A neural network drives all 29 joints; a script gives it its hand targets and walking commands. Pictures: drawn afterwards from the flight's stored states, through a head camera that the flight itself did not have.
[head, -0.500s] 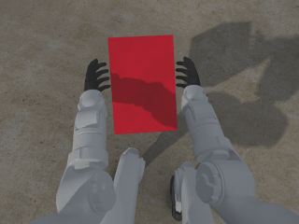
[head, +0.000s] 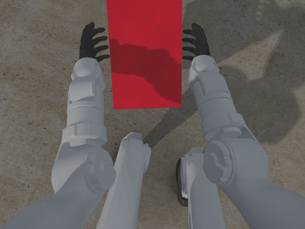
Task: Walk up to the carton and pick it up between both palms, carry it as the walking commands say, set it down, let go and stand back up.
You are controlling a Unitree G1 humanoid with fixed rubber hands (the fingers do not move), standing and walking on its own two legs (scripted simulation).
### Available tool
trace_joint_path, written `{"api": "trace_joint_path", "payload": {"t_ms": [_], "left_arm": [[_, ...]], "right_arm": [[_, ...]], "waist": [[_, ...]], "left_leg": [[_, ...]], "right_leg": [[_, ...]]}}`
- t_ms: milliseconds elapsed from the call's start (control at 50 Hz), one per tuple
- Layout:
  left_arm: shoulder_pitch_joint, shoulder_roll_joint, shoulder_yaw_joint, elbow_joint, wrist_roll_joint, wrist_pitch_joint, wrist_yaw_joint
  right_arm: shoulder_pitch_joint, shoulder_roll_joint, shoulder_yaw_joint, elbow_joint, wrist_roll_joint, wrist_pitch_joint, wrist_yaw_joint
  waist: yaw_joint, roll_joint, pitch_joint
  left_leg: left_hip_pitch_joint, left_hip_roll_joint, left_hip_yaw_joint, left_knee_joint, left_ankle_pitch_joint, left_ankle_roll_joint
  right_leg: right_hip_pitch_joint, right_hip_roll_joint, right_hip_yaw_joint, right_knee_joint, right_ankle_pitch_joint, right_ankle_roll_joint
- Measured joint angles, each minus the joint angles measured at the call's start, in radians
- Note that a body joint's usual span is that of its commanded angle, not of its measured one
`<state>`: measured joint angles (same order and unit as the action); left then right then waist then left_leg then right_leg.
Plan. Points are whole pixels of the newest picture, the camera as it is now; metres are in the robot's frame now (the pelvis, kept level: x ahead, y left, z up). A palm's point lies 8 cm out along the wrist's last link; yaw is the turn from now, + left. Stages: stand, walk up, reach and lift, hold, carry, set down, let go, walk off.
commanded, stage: set down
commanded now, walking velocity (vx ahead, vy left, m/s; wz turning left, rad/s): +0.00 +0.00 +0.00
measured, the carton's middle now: (145, 59) +0.52 +0.13 -0.20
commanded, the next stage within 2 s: none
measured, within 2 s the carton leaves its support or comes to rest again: neither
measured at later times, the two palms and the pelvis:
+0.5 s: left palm (99, 63) +0.48 +0.25 -0.19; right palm (190, 61) +0.54 +0.00 -0.19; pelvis -0.01 +0.00 -0.05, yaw -2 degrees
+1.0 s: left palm (102, 60) +0.51 +0.26 -0.25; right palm (186, 57) +0.57 +0.01 -0.25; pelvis -0.02 +0.00 -0.10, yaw -2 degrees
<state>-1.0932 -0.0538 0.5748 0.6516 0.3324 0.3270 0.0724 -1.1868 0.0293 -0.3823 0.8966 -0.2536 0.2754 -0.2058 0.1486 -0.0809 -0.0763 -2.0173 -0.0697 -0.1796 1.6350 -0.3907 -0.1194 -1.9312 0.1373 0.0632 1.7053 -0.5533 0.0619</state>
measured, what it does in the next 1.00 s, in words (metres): lowers itself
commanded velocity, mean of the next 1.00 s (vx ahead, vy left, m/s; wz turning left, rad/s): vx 0.00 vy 0.00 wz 0.00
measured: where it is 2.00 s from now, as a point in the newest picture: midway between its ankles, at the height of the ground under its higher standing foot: (153, 178)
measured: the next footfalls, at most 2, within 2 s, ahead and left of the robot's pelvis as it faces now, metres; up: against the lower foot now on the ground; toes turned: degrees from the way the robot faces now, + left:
none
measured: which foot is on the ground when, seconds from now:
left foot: down 0.00-1.00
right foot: down 0.00-1.00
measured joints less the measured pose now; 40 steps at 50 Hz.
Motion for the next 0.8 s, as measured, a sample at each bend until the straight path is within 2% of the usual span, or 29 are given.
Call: {"api": "trace_joint_path", "payload": {"t_ms": [360,560,660,740,800], "left_arm": [[-0.107,0.051,-0.006,0.020,-0.031,-0.015,-0.024],[-0.238,0.099,-0.019,0.004,-0.074,-0.024,-0.022],[-0.360,0.145,-0.043,-0.023,-0.118,-0.024,-0.011],[-0.351,0.165,-0.067,-0.019,-0.167,-0.012,0.009],[-0.325,0.184,-0.102,-0.004,-0.195,0.018,0.026]], "right_arm": [[-0.112,-0.052,0.036,0.018,0.056,-0.005,-0.019],[-0.255,-0.111,0.071,0.008,0.103,-0.008,-0.028],[-0.385,-0.166,0.110,-0.017,0.151,-0.005,-0.034],[-0.390,-0.182,0.158,-0.004,0.210,0.006,-0.040],[-0.382,-0.192,0.202,0.022,0.250,0.033,-0.043]], "waist": [[0.009,-0.007,0.095],[0.025,-0.003,0.329],[0.035,-0.001,0.598],[0.038,-0.010,0.607],[0.031,0.005,0.604]], "left_leg": [[-0.142,-0.002,0.003,0.128,-0.019,-0.001],[-0.128,-0.007,0.005,0.202,-0.019,-0.008],[-0.040,-0.008,0.004,0.253,-0.027,-0.015],[-0.088,-0.011,-0.011,0.306,-0.033,-0.023],[-0.083,-0.016,-0.011,0.340,-0.050,-0.019]], "right_leg": [[-0.139,0.023,0.005,0.122,-0.019,0.021],[-0.128,0.035,0.008,0.200,-0.023,0.031],[-0.043,0.044,0.006,0.254,-0.030,0.032],[-0.088,0.055,-0.007,0.298,-0.035,0.035],[-0.076,0.054,-0.008,0.328,-0.056,0.039]]}}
